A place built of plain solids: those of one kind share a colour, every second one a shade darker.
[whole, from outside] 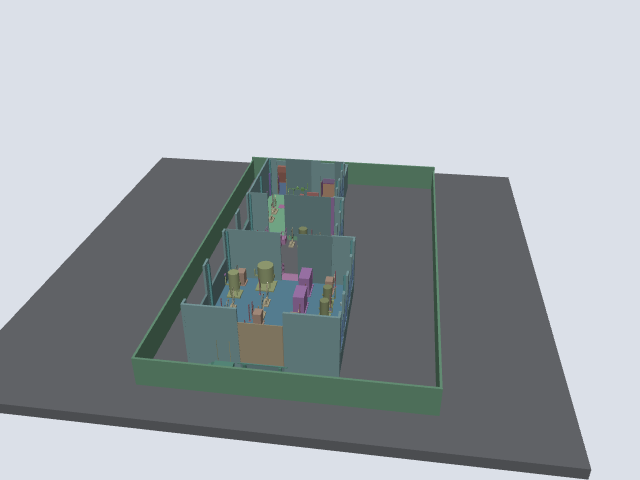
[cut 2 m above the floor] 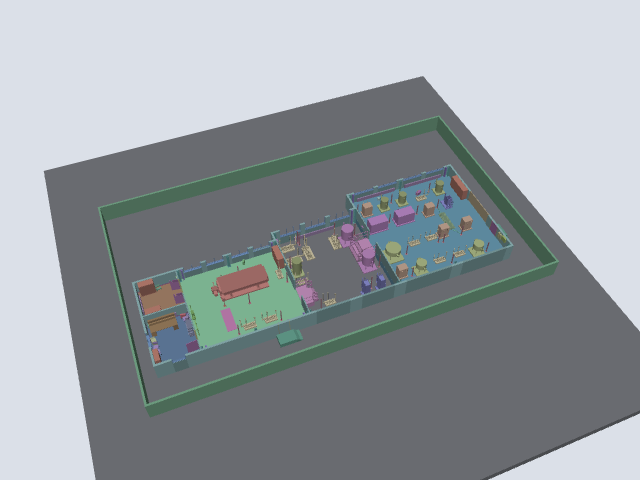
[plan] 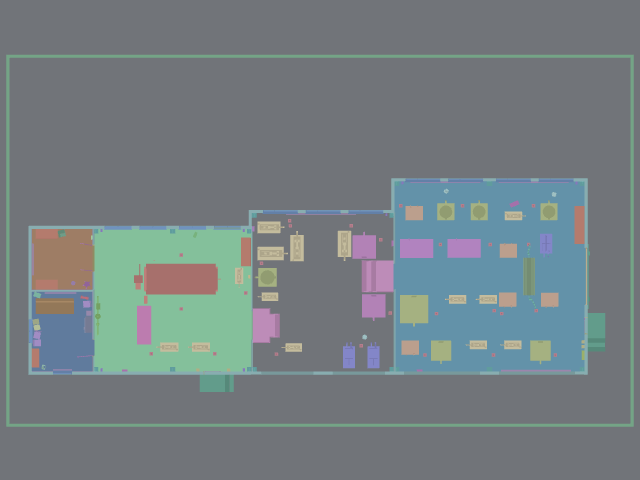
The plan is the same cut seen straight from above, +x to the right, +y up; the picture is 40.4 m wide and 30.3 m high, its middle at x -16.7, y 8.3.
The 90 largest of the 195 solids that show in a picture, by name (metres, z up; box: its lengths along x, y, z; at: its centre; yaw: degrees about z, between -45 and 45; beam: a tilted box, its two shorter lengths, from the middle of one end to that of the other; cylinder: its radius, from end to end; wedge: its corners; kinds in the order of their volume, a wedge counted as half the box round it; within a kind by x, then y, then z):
{
 "raised_floor_engines_1": {"box": [12.13, 12.13, 0.73], "at": [-6.0, 6.0, 0.32]},
 "wall_1": {"box": [0.2, 2.01, 3.36], "at": [-35.0, 0.8, 1.63]},
 "wall_2": {"box": [0.2, 1.81, 3.36], "at": [-35.0, 4.2, 1.63]},
 "wall_3": {"box": [0.2, 4.1, 3.36], "at": [-35.0, 7.15, 1.63]},
 "wall_4": {"box": [1.56, 0.2, 3.36], "at": [-34.33, -0.1, 1.63]},
 "wall_5": {"box": [4.1, 0.2, 3.36], "at": [-33.05, 9.1, 1.63]},
 "wall_6": {"box": [3.9, 0.06, 3.36], "at": [-32.95, 5.07, 1.63]},
 "wall_7": {"box": [3.9, 0.06, 3.36], "at": [-32.95, 5.13, 1.63]},
 "wall_8": {"box": [1.36, 0.2, 3.36], "at": [-31.68, -0.1, 1.63]},
 "wall_9": {"box": [0.06, 3.12, 5.36], "at": [-30.97, 3.6, 2.63]},
 "wall_10": {"box": [0.71, 0.2, 5.36], "at": [-30.65, 9.1, 2.63]},
 "wall_11": {"box": [0.51, 0.2, 5.36], "at": [-28.35, 9.1, 2.63]},
 "wall_12": {"box": [10.0, 0.2, 5.36], "at": [-26.0, -0.1, 2.63]},
 "wall_13": {"box": [0.81, 0.2, 5.36], "at": [-26.0, 9.1, 2.63]},
 "wall_14": {"box": [0.51, 0.2, 5.36], "at": [-23.65, 9.1, 2.63]},
 "wall_15": {"box": [0.2, 1.2, 5.55], "at": [-21.1, 9.6, 2.73]},
 "wall_16": {"box": [0.06, 2.0, 5.36], "at": [-21.03, 1.0, 2.63]},
 "wall_17": {"box": [0.06, 5.2, 5.36], "at": [-21.03, 6.4, 2.63]},
 "wall_18": {"box": [0.06, 2.0, 5.55], "at": [-20.97, 1.0, 2.73]},
 "wall_19": {"box": [0.06, 5.26, 5.55], "at": [-20.97, 6.43, 2.73]},
 "wall_20": {"box": [0.91, 0.2, 5.55], "at": [-20.75, 10.1, 2.73]},
 "wall_21": {"box": [0.61, 0.2, 5.55], "at": [-20.7, -0.1, 2.73]},
 "wall_22": {"box": [2.21, 0.2, 1.15], "at": [-19.2, 10.1, 0.53]},
 "wall_23": {"box": [3.31, 0.2, 2.45], "at": [-18.75, -0.1, 1.18]},
 "wall_24": {"box": [0.51, 0.2, 5.55], "at": [-17.85, 10.1, 2.73]},
 "wall_25": {"box": [1.21, 0.2, 5.55], "at": [-16.5, -0.1, 2.73]},
 "wall_26": {"box": [2.21, 0.2, 1.15], "at": [-16.5, 10.1, 0.53]},
 "wall_27": {"box": [0.51, 0.2, 5.55], "at": [-15.15, 10.1, 2.73]},
 "wall_28": {"box": [3.31, 0.2, 2.45], "at": [-14.25, -0.1, 1.18]},
 "wall_29": {"box": [2.21, 0.2, 1.15], "at": [-13.8, 10.1, 0.53]},
 "wall_30": {"box": [0.71, 0.2, 5.55], "at": [-12.35, 10.1, 2.73]},
 "wall_31": {"box": [0.61, 0.2, 5.55], "at": [-12.3, -0.1, 2.73]},
 "wall_32": {"box": [0.2, 2.2, 6.03], "at": [-12.1, 11.1, 2.96]},
 "wall_33": {"box": [0.06, 5.2, 5.55], "at": [-12.03, 2.6, 2.73]},
 "wall_34": {"box": [0.06, 3.2, 5.55], "at": [-12.03, 8.4, 2.73]},
 "wall_35": {"box": [0.06, 5.2, 6.03], "at": [-11.97, 2.6, 2.96]},
 "wall_36": {"box": [0.06, 3.26, 6.03], "at": [-11.97, 8.43, 2.96]},
 "wall_37": {"box": [0.91, 0.2, 6.03], "at": [-11.75, 12.1, 2.96]},
 "wall_38": {"box": [0.61, 0.2, 6.03], "at": [-11.7, -0.1, 2.96]},
 "wall_39": {"box": [2.21, 0.2, 1.83], "at": [-10.2, 12.1, 0.86]},
 "wall_40": {"box": [4.81, 0.2, 3.13], "at": [-9.0, -0.1, 1.51]},
 "wall_41": {"box": [0.51, 0.2, 6.03], "at": [-8.85, 12.1, 2.96]},
 "wall_42": {"box": [2.21, 0.2, 1.83], "at": [-7.5, 12.1, 0.86]},
 "wall_43": {"box": [1.21, 0.2, 6.03], "at": [-6.0, -0.1, 2.96]},
 "wall_44": {"box": [0.81, 0.2, 6.03], "at": [-6.0, 12.1, 2.96]},
 "wall_45": {"box": [2.21, 0.2, 1.83], "at": [-4.5, 12.1, 0.86]},
 "wall_46": {"box": [0.51, 0.2, 6.03], "at": [-3.15, 12.1, 2.96]},
 "wall_47": {"box": [4.81, 0.2, 3.13], "at": [-3.0, -0.1, 1.51]},
 "wall_48": {"box": [2.21, 0.2, 1.83], "at": [-1.8, 12.1, 0.86]},
 "wall_49": {"box": [0.91, 0.2, 6.03], "at": [-0.25, 12.1, 2.96]},
 "wall_50": {"box": [0.81, 0.2, 6.03], "at": [-0.2, -0.1, 2.96]},
 "wall_51": {"box": [0.2, 4.41, 6.03], "at": [0.1, 2.0, 2.96]},
 "wall_52": {"box": [0.2, 3.61, 0.73], "at": [0.1, 6.0, 0.32]},
 "wall_53": {"box": [0.2, 4.41, 6.03], "at": [0.1, 10.0, 2.96]},
 "yard_bound_1": {"box": [0.2, 23.5, 3.05], "at": [-36.4, 8.25, 1.48]},
 "yard_bound_2": {"box": [39.6, 0.2, 2.71], "at": [-16.7, -3.4, 1.3]},
 "yard_bound_3": {"box": [39.6, 0.2, 2.55], "at": [-16.7, 19.9, 1.23]},
 "yard_bound_4": {"box": [0.2, 23.5, 2.7], "at": [3.0, 8.25, 1.3]},
 "raised_floor_boilers_1": {"box": [10.13, 9.13, 0.56], "at": [-26.0, 4.5, 0.23]},
 "raised_floor_control_1": {"box": [4.03, 5.23, 0.56], "at": [-32.95, 2.55, 0.23]},
 "row_1": {"box": [0.45, 1.2, 2.1], "at": [-34.66, 0.85, 1.66]},
 "row_2": {"box": [1.4, 0.6, 2.1], "at": [-33.95, 5.48, 1.66]},
 "row_3": {"box": [1.4, 0.6, 2.1], "at": [-33.95, 8.68, 1.66]},
 "row_4": {"box": [0.6, 1.8, 2.1], "at": [-21.38, 7.55, 1.66]},
 "row_5": {"box": [0.6, 2.4, 2.1], "at": [-0.32, 9.25, 1.83]},
 "air_vessel_1": {"cylinder": 0.45, "from": [-20.02, 5.94, 0.36], "to": [-20.02, 5.94, 2.08]},
 "air_vessel_2": {"box": [1.78, 1.78, 0.17], "at": [-10.76, 3.94, 0.71]},
 "air_vessel_3": {"cylinder": 0.75, "from": [-10.76, 3.94, 1.45], "to": [-10.76, 3.94, 3.08]},
 "air_vessel_4": {"cylinder": 0.5, "from": [-9.06, 1.31, 1.39], "to": [-9.06, 1.31, 3.14]},
 "air_vessel_5": {"cylinder": 0.4, "from": [-8.75, 10.08, 1.03], "to": [-8.75, 10.08, 2.57]},
 "air_vessel_6": {"cylinder": 0.4, "from": [-6.65, 10.08, 1.03], "to": [-6.65, 10.08, 2.57]},
 "air_vessel_7": {"cylinder": 0.5, "from": [-2.78, 1.31, 1.39], "to": [-2.78, 1.31, 3.14]},
 "air_vessel_8": {"cylinder": 0.4, "from": [-2.24, 10.08, 1.03], "to": [-2.24, 10.08, 2.57]},
 "raised_floor_switch_1": {"box": [4.03, 4.03, 0.56], "at": [-32.95, 7.05, 0.23]},
 "screw_compressor_1": {"box": [1.9, 1.0, 1.75], "at": [-10.6, 7.77, 1.75]},
 "screw_compressor_2": {"box": [1.9, 1.0, 1.75], "at": [-7.6, 7.77, 1.75]},
 "shell_boiler_1": {"box": [4.64, 1.56, 0.2], "at": [-25.48, 5.83, 0.56]},
 "shell_boiler_2": {"box": [4.4, 1.95, 0.45], "at": [-25.48, 5.83, 1.96]},
 "buffer_vessel_1": {"cylinder": 0.6, "from": [-13.91, 7.86, 0.73], "to": [-13.91, 7.86, 3.04]},
 "buffer_vessel_2": {"cylinder": 0.6, "from": [-13.31, 4.14, 0.73], "to": [-13.31, 4.14, 3.04]},
 "cabinet_dryer_1": {"box": [0.9, 0.7, 1.2], "at": [-11.0, 1.5, 1.48]},
 "cabinet_dryer_2": {"box": [0.9, 0.7, 1.2], "at": [-10.75, 9.99, 1.48]},
 "cabinet_dryer_3": {"box": [0.9, 0.7, 1.2], "at": [-4.85, 4.53, 1.48]},
 "cabinet_dryer_4": {"box": [0.9, 0.7, 1.2], "at": [-4.8, 7.62, 1.48]},
 "cabinet_dryer_5": {"box": [0.9, 0.7, 1.2], "at": [-2.2, 4.53, 1.48]},
 "door_landing_1": {"box": [1.1, 2.2, 0.56], "at": [-20.39, 2.9, 0.23]},
 "door_landing_2": {"box": [1.1, 2.0, 0.73], "at": [-12.61, 6.0, 0.32]},
 "yard_step_1": {"box": [1.6, 1.1, 0.5], "at": [-23.5, -0.75, 0.24]},
 "yard_step_2": {"box": [1.1, 1.6, 0.67], "at": [0.75, 2.9, 0.33]},
 "roller_shutter_1": {"box": [0.06, 3.46, 4.05], "at": [0.12, 6.0, 2.65]}
}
